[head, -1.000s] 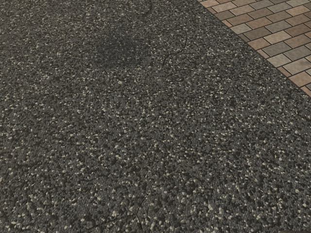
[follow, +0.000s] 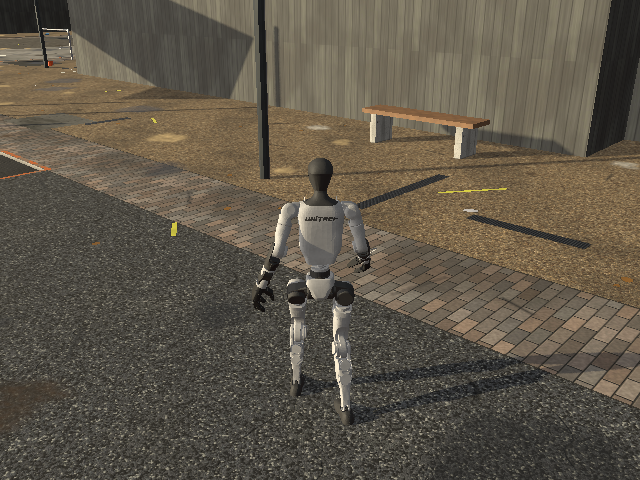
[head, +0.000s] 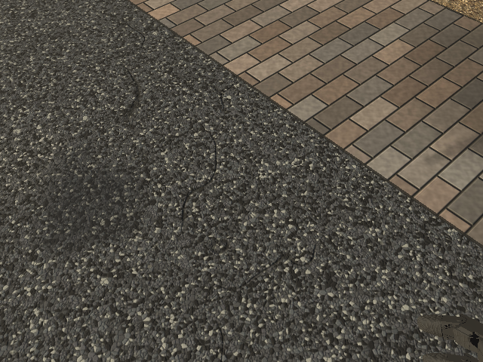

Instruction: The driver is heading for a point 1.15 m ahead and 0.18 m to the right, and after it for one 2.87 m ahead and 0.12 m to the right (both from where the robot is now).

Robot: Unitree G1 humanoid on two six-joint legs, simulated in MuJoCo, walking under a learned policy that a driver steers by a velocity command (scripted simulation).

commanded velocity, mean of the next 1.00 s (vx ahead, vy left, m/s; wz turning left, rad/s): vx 0.50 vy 0.00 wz -0.40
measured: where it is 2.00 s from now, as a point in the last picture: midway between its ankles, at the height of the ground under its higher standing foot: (353, 200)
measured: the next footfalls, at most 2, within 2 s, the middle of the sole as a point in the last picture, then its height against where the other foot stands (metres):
right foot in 0.52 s outside the picture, level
left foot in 1.06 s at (313, 273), level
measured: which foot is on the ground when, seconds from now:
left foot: down 0.00-0.52, up 0.54-1.00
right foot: down 0.00-0.00, up 0.02-0.50, down 0.52-1.00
